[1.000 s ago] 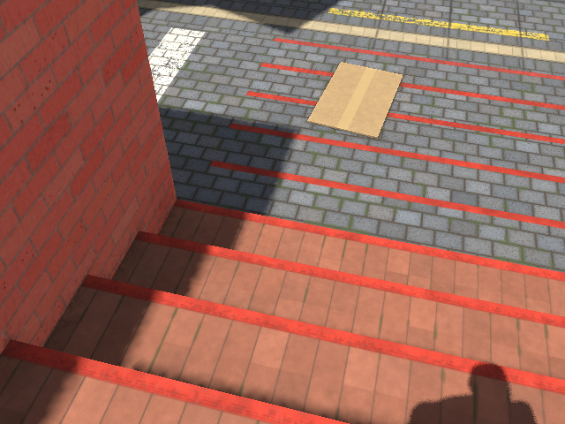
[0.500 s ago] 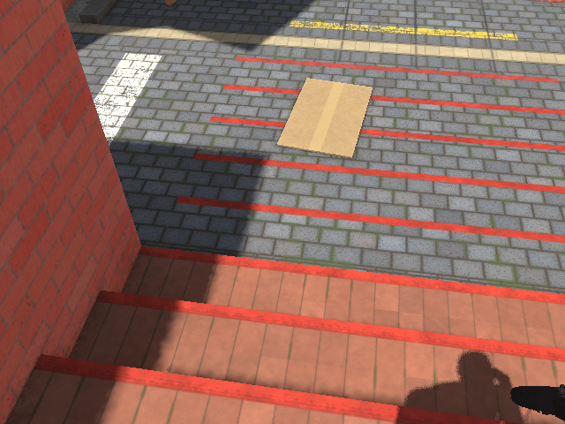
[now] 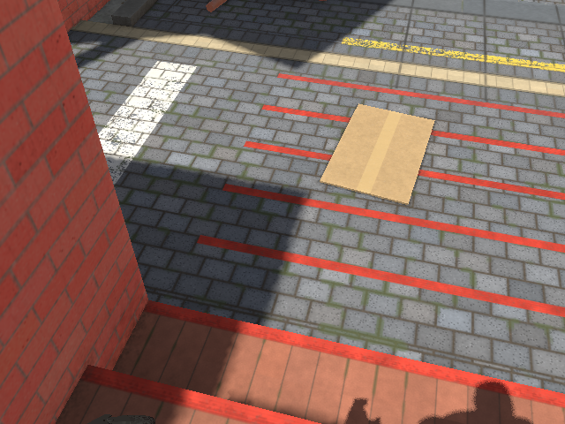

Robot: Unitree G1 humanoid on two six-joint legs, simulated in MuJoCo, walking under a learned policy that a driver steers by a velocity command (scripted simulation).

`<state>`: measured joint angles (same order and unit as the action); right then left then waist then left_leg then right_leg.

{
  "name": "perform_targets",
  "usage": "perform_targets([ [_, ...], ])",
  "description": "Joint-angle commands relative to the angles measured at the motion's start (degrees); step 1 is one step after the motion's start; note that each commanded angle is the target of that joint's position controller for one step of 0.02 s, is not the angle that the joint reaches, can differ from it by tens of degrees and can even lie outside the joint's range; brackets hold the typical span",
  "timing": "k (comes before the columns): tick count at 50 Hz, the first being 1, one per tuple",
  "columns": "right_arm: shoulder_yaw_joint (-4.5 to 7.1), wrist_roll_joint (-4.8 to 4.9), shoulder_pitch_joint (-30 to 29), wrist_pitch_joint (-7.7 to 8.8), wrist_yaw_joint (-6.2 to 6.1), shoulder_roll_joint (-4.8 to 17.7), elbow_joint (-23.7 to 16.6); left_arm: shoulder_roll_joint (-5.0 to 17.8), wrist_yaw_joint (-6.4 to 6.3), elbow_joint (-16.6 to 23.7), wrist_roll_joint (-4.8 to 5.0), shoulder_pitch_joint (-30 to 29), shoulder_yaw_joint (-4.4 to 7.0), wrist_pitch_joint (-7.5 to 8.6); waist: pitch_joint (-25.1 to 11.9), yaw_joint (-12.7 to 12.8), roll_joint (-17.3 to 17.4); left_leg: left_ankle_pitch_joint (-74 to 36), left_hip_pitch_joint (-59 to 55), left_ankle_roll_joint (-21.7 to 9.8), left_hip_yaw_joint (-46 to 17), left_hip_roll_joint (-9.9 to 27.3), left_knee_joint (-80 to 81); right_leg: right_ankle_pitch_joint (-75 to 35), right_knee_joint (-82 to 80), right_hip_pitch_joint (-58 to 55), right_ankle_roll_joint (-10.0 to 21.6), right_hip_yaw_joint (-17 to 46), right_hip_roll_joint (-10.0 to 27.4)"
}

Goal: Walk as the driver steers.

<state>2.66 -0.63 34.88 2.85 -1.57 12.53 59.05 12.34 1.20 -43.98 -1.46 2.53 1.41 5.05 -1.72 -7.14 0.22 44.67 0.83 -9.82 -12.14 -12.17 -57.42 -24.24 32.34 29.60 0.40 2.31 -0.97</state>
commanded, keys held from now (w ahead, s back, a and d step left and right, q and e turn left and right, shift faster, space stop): w+shift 0.04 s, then w+e+shift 0.28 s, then e+shift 0.62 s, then shift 0.06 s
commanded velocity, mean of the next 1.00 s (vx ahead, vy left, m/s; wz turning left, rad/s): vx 0.54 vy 0.00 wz -0.60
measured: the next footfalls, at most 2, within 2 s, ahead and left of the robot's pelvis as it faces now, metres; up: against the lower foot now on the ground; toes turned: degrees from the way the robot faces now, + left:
right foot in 0.04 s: +0.14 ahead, -0.11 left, -0.17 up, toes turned +4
left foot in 0.44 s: +0.57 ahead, +0.13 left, -0.35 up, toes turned -6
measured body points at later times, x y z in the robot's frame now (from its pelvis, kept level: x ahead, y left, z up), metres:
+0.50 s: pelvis +0.46 +0.03 -0.25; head +0.47 +0.03 +0.20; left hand +0.35 +0.27 -0.38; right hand +0.62 -0.20 -0.35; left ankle +0.53 +0.14 -0.99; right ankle +0.21 -0.10 -0.70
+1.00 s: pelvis +0.71 -0.09 -0.39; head +0.71 -0.11 +0.06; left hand +1.00 +0.00 -0.49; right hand +0.47 -0.23 -0.53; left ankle +0.54 +0.14 -0.97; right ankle +0.78 -0.25 -1.13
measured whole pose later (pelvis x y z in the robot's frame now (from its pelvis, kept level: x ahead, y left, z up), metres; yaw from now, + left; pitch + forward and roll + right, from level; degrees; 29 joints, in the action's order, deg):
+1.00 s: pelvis +0.71 -0.09 -0.39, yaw -36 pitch -1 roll +7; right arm 0.8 -6.1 32.6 5.5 -3.0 14.5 56.6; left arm 16.6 6.2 -50.2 -6.6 6.3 3.1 3.2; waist 0.9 -6.6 -5.7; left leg 48.4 -6.4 8.2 23.9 7.3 -61.0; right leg -23.7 18.1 21.4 2.2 -6.3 7.9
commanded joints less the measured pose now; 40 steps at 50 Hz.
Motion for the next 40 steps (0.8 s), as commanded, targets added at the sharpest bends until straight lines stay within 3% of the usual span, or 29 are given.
perform_targets([
  [1, 1.68, -0.75, -11.87, 0.71, -0.23, 10.49, -3.53, 7.00, -2.51, -7.20, 0.63, 35.50, 3.22, 0.48, -1.28, 22.39, -2.25, -59.13, 30.32, 0.44, -0.65, 3.97, -30.69, -5.62, -11.34, -48.50, 0.84, -3.48, 0.40],
  [2, 1.81, -0.12, -12.92, 0.02, -1.28, 6.79, -3.79, 10.24, -2.52, -9.34, -0.10, 36.21, 4.38, -0.10, 4.65, 21.92, -9.04, -14.10, 37.08, 1.69, 4.33, -1.35, -58.64, -5.32, -21.79, -46.63, 8.50, 9.31, 12.27],
  [3, 0.44, 1.87, -10.21, 0.80, -2.26, 2.74, -8.77, 10.85, -1.34, -9.18, -1.25, 38.38, 3.67, 0.21, -3.40, 15.22, -9.32, -1.41, 51.42, 1.21, 2.95, 1.92, -61.95, -35.90, 10.38, -63.17, 6.64, 11.88, 19.24],
  [4, -0.09, 2.69, -5.41, 1.33, -2.68, 1.75, -9.52, 10.48, -0.66, -9.84, -1.30, 38.37, 3.22, 0.64, -8.11, 11.61, -9.50, -3.48, 60.39, 1.45, 1.08, 4.36, -58.60, -35.14, 10.91, -68.35, 13.55, 21.98, 24.28],
  [5, -0.19, -0.38, -9.46, 0.80, -2.34, 2.62, -8.97, 8.78, -0.44, -10.37, -0.35, 37.06, 3.49, 0.41, -4.09, 12.12, -4.02, -7.03, 64.70, 0.84, 3.45, 6.62, -56.17, -10.09, 3.06, -59.53, 17.23, 24.85, 21.94],
  [7, 0.60, -4.17, -21.34, 1.01, -0.52, 4.38, -12.78, 8.13, -1.27, -11.48, -0.40, 31.79, 3.21, 2.59, 6.87, 9.71, -6.98, -14.46, 71.73, 1.54, -3.05, 12.41, -36.93, 29.32, -3.26, -39.86, 20.69, 37.06, 24.16],
  [8, 0.69, -4.43, -26.09, 0.00, 0.63, 4.92, -12.92, 4.49, -0.97, -12.36, -0.22, 31.85, 1.57, 2.80, 11.08, 8.28, -1.69, -16.66, 69.50, 3.93, 0.62, 15.54, -31.22, 36.37, -5.29, -27.42, 20.28, 36.60, 20.40],
  [9, 0.00, -1.84, -32.44, -0.40, 1.67, 3.92, -17.42, 3.91, -2.16, -9.92, -0.04, 23.59, 0.92, 2.77, 14.96, 3.84, 0.22, -27.96, 52.94, 7.88, 3.55, 17.49, -6.69, 41.45, -12.93, -5.83, 18.23, 31.80, 15.09],
  [11, 0.41, -2.35, -24.18, -1.11, 3.60, 3.73, -12.20, 10.55, -3.06, -7.27, 0.18, 18.69, 2.83, 2.01, 9.93, 0.51, -2.53, -48.45, 14.72, 9.96, 8.88, 14.80, 1.15, 34.65, -11.88, 17.70, 15.45, 21.16, 8.62],
  [12, 0.62, -2.26, -16.19, -1.42, 4.61, 3.67, -7.60, 13.20, -2.20, -7.47, 0.87, 19.27, 3.76, 1.66, 5.54, -0.92, -4.42, -52.55, 8.71, 9.48, 13.30, 13.23, -7.65, 28.26, -8.59, 17.39, 15.81, 19.22, 10.29],
  [13, 1.37, -1.29, -21.99, -0.44, 4.56, 5.81, -8.68, 6.83, -2.23, -8.57, 2.50, 21.34, 2.69, 2.18, 9.18, 1.44, -0.96, -71.10, 18.61, 8.22, 6.82, 16.76, 1.51, 39.62, -1.97, 11.20, 14.64, 18.80, 5.09],
  [15, 0.26, -2.08, -35.11, 1.26, 3.69, 5.26, -12.83, 5.93, -2.48, -8.42, 2.74, 24.76, 2.30, 2.84, 10.33, 7.02, 0.82, -73.55, 25.51, 7.67, 7.31, 16.13, 15.44, 43.58, 2.15, -1.39, 13.18, 20.32, 3.94],
  [18, -0.39, 0.06, -38.34, 2.18, 2.74, 3.96, -13.95, 4.63, -2.98, -12.34, -0.20, 34.79, 2.22, 0.86, 10.90, 15.27, -1.99, -69.39, 19.68, 10.60, 10.84, 12.89, 37.04, 33.48, 13.29, -15.26, 9.66, 17.49, -0.56],
  [21, 1.58, -0.02, -18.14, 2.94, 0.57, 7.03, -8.60, 6.82, -4.79, -14.45, -0.27, 37.11, 2.24, -3.20, 1.25, 7.60, -0.38, -82.94, -3.55, 11.64, 10.19, 17.71, 49.53, 26.57, 49.02, -15.33, 8.75, 14.31, -2.78],
  [22, 2.40, -1.45, -10.80, 2.48, 0.45, 10.31, -7.08, 7.34, -4.58, -12.94, 0.76, 34.96, 3.01, -3.63, -1.93, 4.75, 3.44, -89.53, -20.16, 10.30, 5.26, 23.79, 43.79, 60.99, 63.06, 0.66, 7.14, 10.23, -6.73],
  [23, -1.85, -7.48, 2.35, 2.82, 6.78, 5.42, -6.61, -4.69, 4.08, -16.66, -4.94, 57.41, -2.70, -1.01, -33.07, 6.84, 13.07, -127.83, -62.07, -15.84, -2.05, 42.72, 9.25, 66.55, 80.84, 13.50, 0.75, 13.56, -9.92],
  [24, 0.25, -9.71, 5.87, 1.94, 9.10, 11.79, -5.72, 2.11, 7.52, -12.55, -2.39, 47.33, -0.73, 0.26, -30.22, 0.24, 10.09, -138.32, -61.14, -20.64, -4.04, 46.92, 6.87, 73.61, 94.84, 28.20, -2.06, 8.53, -5.40],
  [25, 0.46, -8.48, 0.78, 1.16, 7.19, 12.43, -6.12, 4.86, 7.65, -4.50, -0.43, 29.92, -0.05, 1.37, -23.42, -1.70, 2.03, -120.23, -49.05, -14.49, -2.55, 45.84, 14.38, 70.24, 86.06, 37.49, -2.74, 4.31, -1.50],
  [26, 0.45, -6.04, -8.08, 1.10, 5.22, 12.17, -8.58, 2.90, 6.02, -1.02, 0.05, 23.24, -0.57, 1.75, -13.12, 0.62, 0.95, -99.85, -28.13, -11.12, -3.00, 46.54, 20.50, 64.60, 79.64, 37.21, -2.35, 5.42, 4.39],
  [27, -1.02, -4.40, -16.47, 2.66, 3.16, 7.99, -10.91, 3.18, 4.57, -1.34, -2.65, 18.98, -0.57, 2.26, -4.11, 4.20, -2.07, -94.34, -4.60, -7.16, 4.88, 38.83, 26.17, 54.35, 58.28, 24.21, -1.78, 5.10, 8.33],
  [28, -2.35, -4.55, -24.27, 3.41, 1.79, 4.56, -12.15, 1.77, 3.71, -2.58, -4.74, 17.85, -1.35, 1.96, 2.34, 10.08, 3.44, -88.62, 14.29, -4.88, 7.98, 36.46, 33.69, 49.69, 47.05, 13.29, -1.79, 5.37, 10.90],
  [29, -2.82, -4.09, -28.97, 4.59, 0.40, 2.30, -14.38, 2.45, 3.64, -3.66, -5.36, 17.17, -0.88, 2.36, 4.66, 11.38, 4.29, -84.31, 24.76, -4.55, 13.22, 31.85, 39.64, 41.58, 33.85, 3.37, -1.93, 1.14, 10.65],
  [30, -1.97, -4.18, -26.79, 5.16, -0.43, 5.00, -13.32, 0.11, 3.38, -4.47, -5.24, 17.67, -1.23, 1.92, 1.87, 12.21, 7.88, -85.81, 22.32, -6.16, 15.45, 31.37, 40.53, 38.36, 30.50, 0.90, -2.16, -0.91, 9.34],
  [31, -1.56, -4.04, -23.52, 5.64, -0.87, 6.02, -12.25, -1.08, 3.86, -4.28, -5.20, 18.61, -2.07, 1.37, 0.41, 12.16, 5.67, -86.96, 19.88, -6.57, 15.34, 32.74, 40.54, 36.57, 27.71, 0.55, -1.74, -1.27, 10.06],
  [33, 0.38, -8.09, -23.05, 6.03, -2.05, 9.59, -14.29, -2.70, 5.42, -5.47, -4.11, 24.18, -2.41, 0.54, -2.89, 12.70, 1.31, -84.72, 17.71, -5.35, 18.58, 33.73, 33.92, 24.26, 33.86, -0.83, -1.69, -0.54, 8.57],
  [35, 0.73, -7.56, -27.71, 6.04, -2.42, 9.70, -16.21, 1.96, 6.10, -2.38, -3.62, 19.50, -0.66, 0.28, -0.51, 13.48, 1.77, -79.24, 17.94, -2.61, 21.32, 34.16, 33.11, 26.22, 32.00, 0.49, -0.32, -0.63, 8.47],
  [37, -0.12, -4.79, -14.77, 6.15, -4.83, 6.89, -11.51, 4.17, 7.30, -0.40, -4.59, 7.83, -0.28, -0.96, 3.67, 5.68, 2.84, -62.30, -4.52, 2.17, 20.93, 33.58, 28.95, 9.64, 13.54, 22.21, 0.43, 2.16, 13.15],
  [39, -0.04, -5.73, -1.57, 5.35, -5.86, 6.59, -7.29, 2.47, 8.16, 1.65, -4.67, 0.76, -0.83, -1.26, 4.79, 0.50, 1.74, -59.54, -14.14, 4.12, 21.17, 33.68, 24.17, 10.10, 9.58, 29.46, -0.05, -1.95, 12.63],
  [40, -0.99, -7.73, -1.13, 5.27, -5.84, 4.70, -7.23, 2.92, 9.03, -0.16, -3.99, 0.18, -0.95, -1.53, 8.24, 0.37, -1.11, -47.49, -10.93, 7.93, 24.41, 31.53, 23.16, -5.04, -0.94, 26.69, 0.63, -1.59, 14.53],
])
